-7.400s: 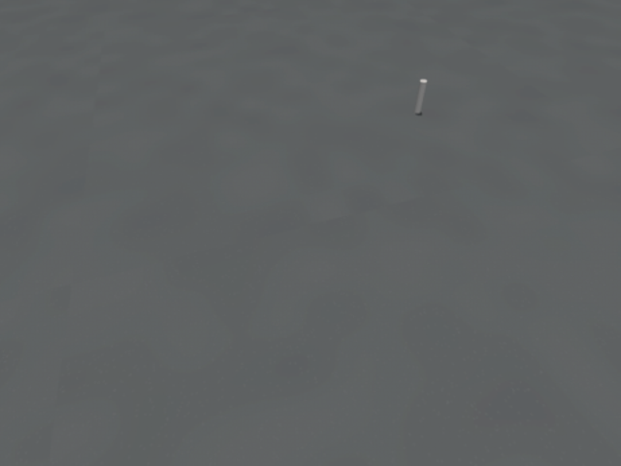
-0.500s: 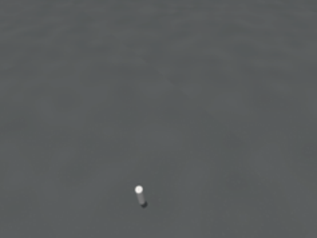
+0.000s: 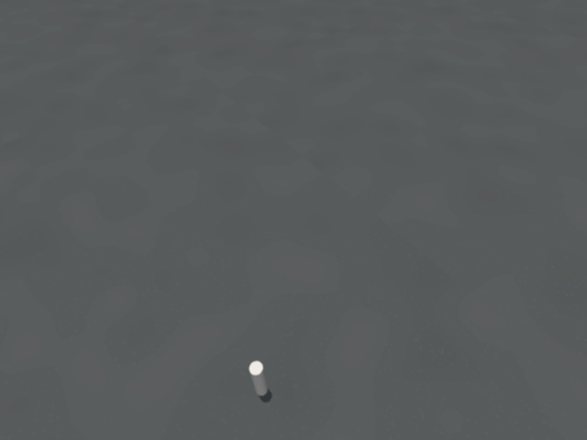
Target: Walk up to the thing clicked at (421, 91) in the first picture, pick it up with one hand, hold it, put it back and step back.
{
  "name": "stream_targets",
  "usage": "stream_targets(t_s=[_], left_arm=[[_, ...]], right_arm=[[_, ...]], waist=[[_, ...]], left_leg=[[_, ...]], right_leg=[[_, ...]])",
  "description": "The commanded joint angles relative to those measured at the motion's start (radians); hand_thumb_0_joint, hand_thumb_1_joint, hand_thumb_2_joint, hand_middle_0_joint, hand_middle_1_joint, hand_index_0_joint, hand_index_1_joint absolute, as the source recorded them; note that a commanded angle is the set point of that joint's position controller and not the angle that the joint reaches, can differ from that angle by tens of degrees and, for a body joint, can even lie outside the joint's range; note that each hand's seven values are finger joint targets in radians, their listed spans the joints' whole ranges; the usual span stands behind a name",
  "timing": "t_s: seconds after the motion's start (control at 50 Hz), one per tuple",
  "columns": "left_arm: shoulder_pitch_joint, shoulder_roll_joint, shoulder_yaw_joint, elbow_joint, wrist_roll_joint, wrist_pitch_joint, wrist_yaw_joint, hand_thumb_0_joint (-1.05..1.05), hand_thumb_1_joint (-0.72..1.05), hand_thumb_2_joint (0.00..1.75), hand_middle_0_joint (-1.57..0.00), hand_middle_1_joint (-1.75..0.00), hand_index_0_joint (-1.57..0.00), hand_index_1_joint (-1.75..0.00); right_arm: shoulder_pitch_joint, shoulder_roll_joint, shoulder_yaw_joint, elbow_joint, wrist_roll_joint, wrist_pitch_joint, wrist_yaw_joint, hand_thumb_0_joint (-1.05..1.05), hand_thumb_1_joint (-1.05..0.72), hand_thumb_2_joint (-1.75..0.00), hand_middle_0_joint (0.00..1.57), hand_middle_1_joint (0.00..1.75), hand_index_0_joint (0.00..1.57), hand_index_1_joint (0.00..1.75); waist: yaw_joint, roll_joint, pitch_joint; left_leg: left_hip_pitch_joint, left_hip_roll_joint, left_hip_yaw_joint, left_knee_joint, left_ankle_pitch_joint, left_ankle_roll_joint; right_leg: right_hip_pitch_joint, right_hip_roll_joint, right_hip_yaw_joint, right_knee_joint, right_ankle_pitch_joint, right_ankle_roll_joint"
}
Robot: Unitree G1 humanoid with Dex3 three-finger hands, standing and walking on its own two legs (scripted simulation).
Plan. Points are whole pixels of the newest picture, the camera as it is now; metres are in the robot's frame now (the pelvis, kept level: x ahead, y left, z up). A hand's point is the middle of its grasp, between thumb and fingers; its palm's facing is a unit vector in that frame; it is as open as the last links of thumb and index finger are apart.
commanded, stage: walk up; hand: left
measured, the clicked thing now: (259, 379) +0.42 +0.16 -0.68
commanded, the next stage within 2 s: stand in 0.54 s
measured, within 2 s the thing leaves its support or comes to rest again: neither
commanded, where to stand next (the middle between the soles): +0.03 -0.01 m, yaw +0 degrees
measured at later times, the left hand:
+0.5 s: hand out of the picture +0.09 +0.25 -0.15, palm faces -0.02 -0.94 -0.34, open 7.4 cm
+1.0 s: hand out of the picture +0.07 +0.24 -0.15, palm faces -0.02 -0.94 -0.34, open 7.4 cm
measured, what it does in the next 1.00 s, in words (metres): stands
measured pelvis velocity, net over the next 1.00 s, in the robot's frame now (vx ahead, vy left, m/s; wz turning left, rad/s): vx -0.01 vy -0.01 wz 0.00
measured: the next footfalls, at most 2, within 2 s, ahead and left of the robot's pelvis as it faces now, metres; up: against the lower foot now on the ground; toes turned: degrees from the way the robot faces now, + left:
none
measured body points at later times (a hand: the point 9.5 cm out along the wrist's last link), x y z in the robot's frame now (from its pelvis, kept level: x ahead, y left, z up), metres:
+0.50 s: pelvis +0.01 +0.00 +0.00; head +0.01 -0.01 +0.45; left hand +0.09 +0.30 -0.13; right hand +0.08 -0.31 -0.13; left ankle -0.01 +0.11 -0.75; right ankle +0.01 -0.13 -0.75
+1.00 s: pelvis -0.01 -0.01 +0.00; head -0.01 -0.01 +0.45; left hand +0.07 +0.29 -0.13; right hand +0.07 -0.31 -0.13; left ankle -0.01 +0.11 -0.75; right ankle +0.01 -0.13 -0.75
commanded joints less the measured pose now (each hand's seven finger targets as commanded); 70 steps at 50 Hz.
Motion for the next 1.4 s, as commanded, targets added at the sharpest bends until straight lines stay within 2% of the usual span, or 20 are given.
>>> stream_targets(t_s=[0.0,0.08,0.14,0.24,0.34,0.5,0.52,0.6,0.68,0.72,0.8,0.92,1.04,1.06,1.14,1.2,1.28,1.3,1.38], left_arm=[[-0.045,0.213,0.036,-0.053,-0.002,-0.026,0.012,0.00,0.90,0.90,-0.20,-0.30,-0.20,-0.30],[-0.047,0.210,0.036,-0.056,0.000,-0.029,0.014,0.00,0.90,0.90,-0.20,-0.30,-0.20,-0.30],[-0.044,0.208,0.038,-0.053,0.000,-0.028,0.016,0.00,0.90,0.90,-0.20,-0.30,-0.20,-0.30],[-0.059,0.209,0.038,-0.058,0.001,-0.026,0.015,0.00,0.90,0.90,-0.20,-0.30,-0.20,-0.30],[-0.041,0.211,0.041,-0.058,0.002,-0.028,0.017,0.00,0.90,0.90,-0.20,-0.30,-0.20,-0.30],[-0.042,0.211,0.041,-0.067,0.004,-0.029,0.018,0.00,0.90,0.90,-0.20,-0.30,-0.20,-0.30],[-0.060,0.216,0.036,-0.069,-0.004,-0.027,0.020,0.00,0.90,0.90,-0.20,-0.30,-0.20,-0.30],[-0.033,0.208,0.035,-0.068,-0.006,-0.024,0.019,0.00,0.90,0.90,-0.20,-0.30,-0.20,-0.30],[-0.038,0.213,0.033,-0.064,-0.007,-0.021,0.019,0.00,0.90,0.90,-0.20,-0.30,-0.20,-0.30],[-0.032,0.215,0.032,-0.063,-0.003,-0.022,0.018,0.00,0.90,0.90,-0.20,-0.30,-0.20,-0.30],[-0.037,0.216,0.029,-0.066,-0.001,-0.024,0.017,0.00,0.90,0.90,-0.20,-0.30,-0.20,-0.30],[-0.028,0.215,0.029,-0.061,-0.003,-0.020,0.014,0.00,0.90,0.90,-0.20,-0.30,-0.20,-0.30],[-0.024,0.219,0.028,-0.067,0.001,-0.022,0.014,0.00,0.90,0.90,-0.20,-0.30,-0.20,-0.30],[-0.026,0.225,0.028,-0.069,0.001,-0.024,0.014,0.00,0.90,0.90,-0.20,-0.30,-0.20,-0.30],[-0.014,0.224,0.027,-0.067,0.000,-0.022,0.013,0.00,0.90,0.90,-0.20,-0.30,-0.20,-0.30],[-0.010,0.226,0.027,-0.070,0.001,-0.023,0.013,0.00,0.90,0.90,-0.20,-0.30,-0.20,-0.30],[-0.003,0.228,0.025,-0.071,0.000,-0.026,0.013,0.00,0.90,0.90,-0.20,-0.30,-0.20,-0.30],[-0.013,0.231,0.027,-0.072,-0.001,-0.024,0.013,0.00,0.90,0.90,-0.20,-0.30,-0.20,-0.30],[0.006,0.226,0.026,-0.069,-0.003,-0.024,0.013,0.00,0.90,0.90,-0.20,-0.30,-0.20,-0.30]], right_arm=[[-0.046,-0.208,-0.038,-0.063,0.001,-0.022,-0.014,0.00,-0.90,-0.90,0.20,0.30,0.20,0.30],[-0.042,-0.213,-0.042,-0.064,0.001,-0.021,-0.015,0.00,-0.90,-0.90,0.20,0.30,0.20,0.30],[-0.045,-0.208,-0.044,-0.067,0.001,-0.019,-0.015,0.00,-0.90,-0.90,0.20,0.30,0.20,0.30],[-0.048,-0.205,-0.043,-0.066,-0.001,-0.016,-0.015,0.00,-0.90,-0.90,0.20,0.30,0.20,0.30],[-0.044,-0.200,-0.042,-0.072,0.000,-0.014,-0.014,0.00,-0.90,-0.90,0.20,0.30,0.20,0.30],[-0.040,-0.201,-0.042,-0.074,-0.002,-0.010,-0.013,0.00,-0.90,-0.90,0.20,0.30,0.20,0.30],[-0.062,-0.196,-0.037,-0.078,-0.001,-0.010,-0.017,0.00,-0.90,-0.90,0.20,0.30,0.20,0.30],[-0.055,-0.206,-0.036,-0.069,0.003,-0.012,-0.019,0.00,-0.90,-0.90,0.20,0.30,0.20,0.30],[-0.057,-0.192,-0.028,-0.063,0.003,-0.010,-0.017,0.00,-0.90,-0.90,0.20,0.30,0.20,0.30],[-0.062,-0.199,-0.032,-0.063,0.002,-0.010,-0.017,0.00,-0.90,-0.90,0.20,0.30,0.20,0.30],[-0.058,-0.199,-0.029,-0.059,0.001,-0.009,-0.015,0.00,-0.90,-0.90,0.20,0.30,0.20,0.30],[-0.055,-0.194,-0.027,-0.054,-0.001,-0.008,-0.012,0.00,-0.90,-0.90,0.20,0.30,0.20,0.30],[-0.042,-0.201,-0.033,-0.053,-0.004,-0.008,-0.009,0.00,-0.90,-0.90,0.20,0.30,0.20,0.30],[-0.044,-0.197,-0.033,-0.057,-0.004,-0.008,-0.009,0.00,-0.90,-0.90,0.20,0.30,0.20,0.30],[-0.033,-0.196,-0.034,-0.053,-0.005,-0.006,-0.006,0.00,-0.90,-0.90,0.20,0.30,0.20,0.30],[-0.034,-0.201,-0.036,-0.056,-0.006,-0.008,-0.006,0.00,-0.90,-0.90,0.20,0.30,0.20,0.30],[-0.019,-0.194,-0.032,-0.054,-0.005,-0.007,-0.006,0.00,-0.90,-0.90,0.20,0.30,0.20,0.30],[-0.013,-0.196,-0.033,-0.052,-0.006,-0.008,-0.007,0.00,-0.90,-0.90,0.20,0.30,0.20,0.30],[-0.022,-0.202,-0.030,-0.052,-0.003,-0.009,-0.009,0.00,-0.90,-0.90,0.20,0.30,0.20,0.30]], waist=[[-0.001,0.009,-0.071],[-0.007,0.010,-0.103],[-0.006,0.002,-0.092],[-0.008,0.007,-0.056],[-0.004,-0.005,-0.076],[-0.006,-0.002,-0.064],[-0.011,-0.004,-0.039],[-0.005,0.020,-0.082],[-0.005,0.015,-0.071],[-0.005,0.012,-0.096],[-0.009,0.013,-0.087],[-0.005,0.014,-0.028],[-0.006,0.005,-0.029],[-0.008,0.001,-0.043],[-0.005,-0.003,-0.017],[-0.004,0.015,-0.046],[-0.004,-0.002,-0.044],[-0.010,0.003,-0.047],[0.000,0.018,-0.054]], left_leg=[[0.016,0.127,-0.105,-0.061,0.178,0.023],[0.037,0.127,-0.097,-0.048,0.220,0.025],[0.042,0.125,-0.093,-0.045,0.229,0.024],[0.014,0.120,-0.093,-0.063,0.180,0.019],[0.041,0.120,-0.090,-0.054,0.198,0.023],[0.036,0.116,-0.086,-0.053,0.165,0.022],[0.018,0.141,-0.107,-0.070,0.247,0.010],[0.052,0.143,-0.100,-0.068,0.283,0.006],[0.033,0.136,-0.102,-0.092,0.214,0.000],[0.060,0.143,-0.106,-0.088,0.228,0.007],[0.051,0.140,-0.103,-0.087,0.193,0.006],[0.006,0.131,-0.108,-0.114,0.080,0.003],[0.001,0.130,-0.114,-0.104,0.042,0.009],[0.015,0.135,-0.114,-0.099,0.054,0.012],[-0.006,0.126,-0.115,-0.098,0.021,0.009],[0.004,0.132,-0.119,-0.095,0.046,0.011],[0.000,0.130,-0.117,-0.085,0.059,0.010],[-0.004,0.130,-0.117,-0.086,0.065,0.010],[0.006,0.132,-0.119,-0.089,0.113,0.008]], right_leg=[[0.025,-0.094,0.082,-0.041,0.178,-0.032],[0.049,-0.100,0.080,-0.038,0.230,-0.033],[0.041,-0.097,0.078,-0.037,0.236,-0.033],[0.033,-0.095,0.081,-0.047,0.202,-0.032],[0.038,-0.092,0.082,-0.050,0.217,-0.031],[0.029,-0.091,0.090,-0.062,0.202,-0.034],[0.029,-0.105,0.084,-0.054,0.257,-0.035],[0.063,-0.108,0.086,-0.053,0.277,-0.035],[0.059,-0.105,0.086,-0.074,0.214,-0.028],[0.059,-0.108,0.083,-0.070,0.223,-0.032],[0.054,-0.112,0.091,-0.085,0.210,-0.031],[0.015,-0.106,0.093,-0.109,0.097,-0.029],[-0.004,-0.103,0.099,-0.120,0.039,-0.031],[0.004,-0.109,0.102,-0.114,0.058,-0.034],[-0.024,-0.102,0.104,-0.126,-0.027,-0.033],[-0.006,-0.106,0.106,-0.111,0.025,-0.040],[-0.003,-0.106,0.108,-0.110,0.034,-0.039],[0.005,-0.109,0.111,-0.104,0.049,-0.042],[0.018,-0.106,0.099,-0.089,0.126,-0.041]])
